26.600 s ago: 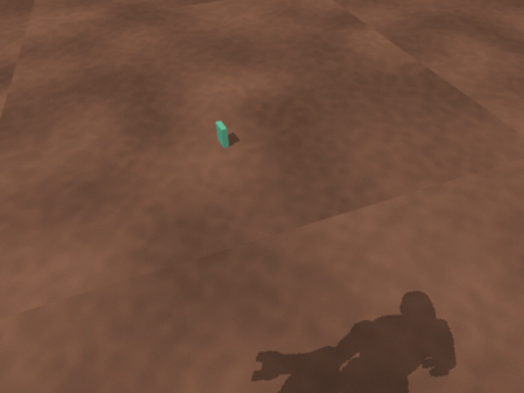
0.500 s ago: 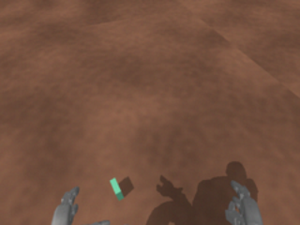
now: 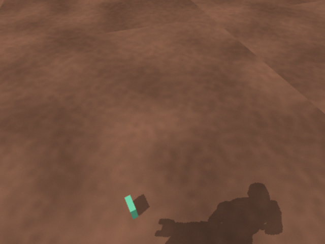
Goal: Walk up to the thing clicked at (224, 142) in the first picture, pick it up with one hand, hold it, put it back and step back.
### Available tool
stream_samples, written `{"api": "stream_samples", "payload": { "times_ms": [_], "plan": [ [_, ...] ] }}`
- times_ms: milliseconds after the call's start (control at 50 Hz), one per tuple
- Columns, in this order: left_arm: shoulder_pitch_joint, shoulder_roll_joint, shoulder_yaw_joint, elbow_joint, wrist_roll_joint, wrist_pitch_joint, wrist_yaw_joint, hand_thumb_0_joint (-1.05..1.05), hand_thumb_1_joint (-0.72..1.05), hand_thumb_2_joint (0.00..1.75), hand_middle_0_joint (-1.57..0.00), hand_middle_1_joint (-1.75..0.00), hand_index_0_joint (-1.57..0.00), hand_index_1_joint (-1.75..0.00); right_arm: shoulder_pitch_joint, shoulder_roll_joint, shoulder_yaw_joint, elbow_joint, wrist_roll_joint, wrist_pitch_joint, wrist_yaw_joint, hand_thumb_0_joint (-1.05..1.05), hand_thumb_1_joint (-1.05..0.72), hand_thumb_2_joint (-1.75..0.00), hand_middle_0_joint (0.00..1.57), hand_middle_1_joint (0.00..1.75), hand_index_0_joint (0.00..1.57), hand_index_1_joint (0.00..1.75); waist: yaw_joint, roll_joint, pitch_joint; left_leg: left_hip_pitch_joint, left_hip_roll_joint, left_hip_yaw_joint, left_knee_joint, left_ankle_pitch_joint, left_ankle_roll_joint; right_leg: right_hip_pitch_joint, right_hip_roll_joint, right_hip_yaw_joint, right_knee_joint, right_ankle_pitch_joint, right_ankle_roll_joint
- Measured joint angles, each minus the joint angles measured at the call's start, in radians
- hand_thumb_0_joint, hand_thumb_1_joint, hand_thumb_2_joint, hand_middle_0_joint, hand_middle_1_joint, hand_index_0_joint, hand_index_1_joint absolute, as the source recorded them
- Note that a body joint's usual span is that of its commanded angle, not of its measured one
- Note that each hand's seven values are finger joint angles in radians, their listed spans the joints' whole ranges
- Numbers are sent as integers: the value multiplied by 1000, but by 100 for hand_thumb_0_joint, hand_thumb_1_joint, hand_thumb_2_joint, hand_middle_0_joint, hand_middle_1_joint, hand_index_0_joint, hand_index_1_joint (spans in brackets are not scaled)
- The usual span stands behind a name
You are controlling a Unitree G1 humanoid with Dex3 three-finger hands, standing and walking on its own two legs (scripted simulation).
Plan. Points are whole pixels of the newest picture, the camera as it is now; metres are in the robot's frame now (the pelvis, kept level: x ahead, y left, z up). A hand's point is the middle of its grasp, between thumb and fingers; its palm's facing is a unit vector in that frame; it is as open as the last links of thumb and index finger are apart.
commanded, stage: stand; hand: left
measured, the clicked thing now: (131, 207) +0.43 +0.20 -0.70
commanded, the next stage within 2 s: step back in 1.74 s
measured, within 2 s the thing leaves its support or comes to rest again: neither
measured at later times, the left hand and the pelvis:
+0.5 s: hand out of the picture +0.02 +0.25 -0.15, palm faces -0.01 -0.94 -0.35, open 7.4 cm; pelvis -0.02 +0.00 +0.01, yaw +1 degrees
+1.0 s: hand out of the picture +0.07 +0.23 -0.14, palm faces -0.02 -0.94 -0.34, open 7.4 cm; pelvis +0.01 -0.01 +0.02, yaw +0 degrees
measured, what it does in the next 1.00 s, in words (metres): stands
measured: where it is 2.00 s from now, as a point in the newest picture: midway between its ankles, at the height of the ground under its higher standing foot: outside the picture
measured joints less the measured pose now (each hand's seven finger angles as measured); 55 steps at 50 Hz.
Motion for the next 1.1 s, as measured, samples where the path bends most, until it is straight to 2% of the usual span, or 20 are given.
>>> {"api": "stream_samples", "payload": {
  "times_ms": [180,400,1100],
  "plan": [
    [-33,-10,-15,139,-6,2,-6,1,90,89,-20,-30,-20,-30,-29,13,14,105,12,8,2,0,-91,-90,21,30,21,29,4,6,7,92,-11,0,-141,82,4,88,-7,-3,-133,77,7],
    [-47,-10,-13,221,-3,-7,-13,1,90,89,-20,-30,-20,-30,-44,3,9,156,17,13,10,0,-91,-90,21,30,21,29,3,19,2,105,-8,-8,-204,129,-1,101,-2,-12,-190,119,3],
    [-130,-13,-7,241,-17,-13,-18,1,90,89,-20,-30,-20,-30,-88,-21,28,178,26,0,3,0,-91,-90,21,29,21,29,-8,20,3,149,19,-4,-263,122,-26,140,26,-9,-247,114,-18]
  ]
}}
